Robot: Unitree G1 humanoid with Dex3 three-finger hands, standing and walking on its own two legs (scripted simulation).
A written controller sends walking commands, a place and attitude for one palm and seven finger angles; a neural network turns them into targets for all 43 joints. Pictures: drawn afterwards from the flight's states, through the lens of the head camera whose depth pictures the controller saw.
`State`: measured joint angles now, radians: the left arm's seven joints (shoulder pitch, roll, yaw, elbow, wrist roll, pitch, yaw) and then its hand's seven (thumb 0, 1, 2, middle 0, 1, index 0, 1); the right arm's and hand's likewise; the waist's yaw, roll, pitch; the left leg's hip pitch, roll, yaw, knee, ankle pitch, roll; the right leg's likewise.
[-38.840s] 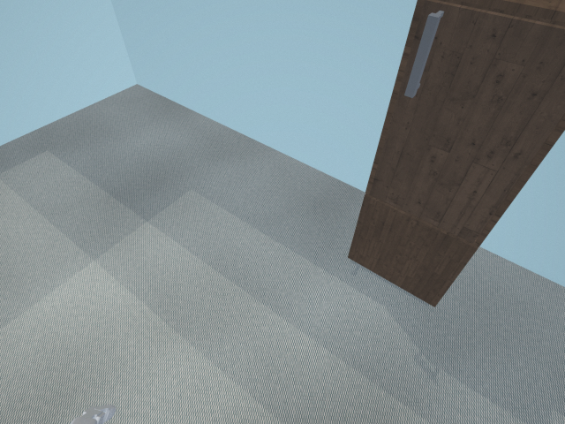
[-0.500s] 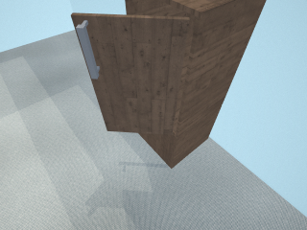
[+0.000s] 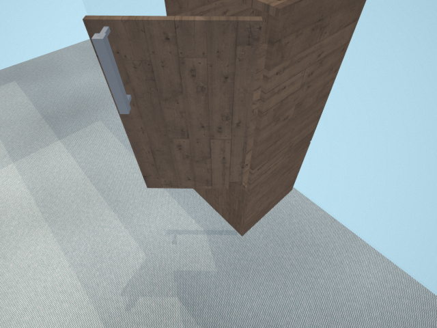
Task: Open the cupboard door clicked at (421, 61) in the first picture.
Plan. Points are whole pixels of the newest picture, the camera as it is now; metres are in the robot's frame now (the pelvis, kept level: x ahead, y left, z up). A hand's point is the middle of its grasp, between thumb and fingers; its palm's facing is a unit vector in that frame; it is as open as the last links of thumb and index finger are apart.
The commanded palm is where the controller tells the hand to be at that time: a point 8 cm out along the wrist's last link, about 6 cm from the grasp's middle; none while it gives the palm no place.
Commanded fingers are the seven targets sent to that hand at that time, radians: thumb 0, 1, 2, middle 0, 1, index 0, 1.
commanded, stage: look again from close up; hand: left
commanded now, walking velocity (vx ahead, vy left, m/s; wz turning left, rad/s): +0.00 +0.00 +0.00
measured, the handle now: (116, 73) +0.58 +0.25 +0.15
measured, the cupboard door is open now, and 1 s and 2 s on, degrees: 46 46 46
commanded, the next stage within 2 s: shuffle to correct the standing spot in 0.30 s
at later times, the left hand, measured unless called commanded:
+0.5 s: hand out of the picture +0.01 +0.15 -0.17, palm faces +0.00 -0.98 -0.19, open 7.3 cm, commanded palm none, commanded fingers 0.00 0.90 0.90 -0.20 -0.30 -0.20 -0.30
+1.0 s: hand out of the picture +0.11 +0.19 -0.17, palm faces +0.01 -0.97 -0.25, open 7.4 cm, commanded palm none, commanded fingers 0.00 0.90 0.90 -0.20 -0.30 -0.20 -0.30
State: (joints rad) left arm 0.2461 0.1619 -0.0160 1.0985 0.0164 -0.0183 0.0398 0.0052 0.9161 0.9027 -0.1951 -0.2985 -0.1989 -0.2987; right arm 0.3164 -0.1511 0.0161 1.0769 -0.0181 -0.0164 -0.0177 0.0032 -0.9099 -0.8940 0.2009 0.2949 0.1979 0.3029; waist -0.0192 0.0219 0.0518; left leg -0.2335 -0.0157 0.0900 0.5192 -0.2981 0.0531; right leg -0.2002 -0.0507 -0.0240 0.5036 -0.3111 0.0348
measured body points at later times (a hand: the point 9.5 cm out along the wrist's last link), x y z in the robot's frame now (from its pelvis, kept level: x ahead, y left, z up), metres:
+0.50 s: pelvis +0.01 -0.02 +0.00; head +0.03 -0.02 +0.45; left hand +0.01 +0.20 -0.16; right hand +0.03 -0.25 -0.15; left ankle -0.01 +0.08 -0.74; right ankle -0.03 -0.14 -0.74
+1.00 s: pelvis +0.05 +0.00 +0.00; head +0.10 -0.02 +0.44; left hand +0.11 +0.24 -0.15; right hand +0.04 -0.21 -0.17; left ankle -0.01 +0.08 -0.74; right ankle +0.06 -0.10 -0.73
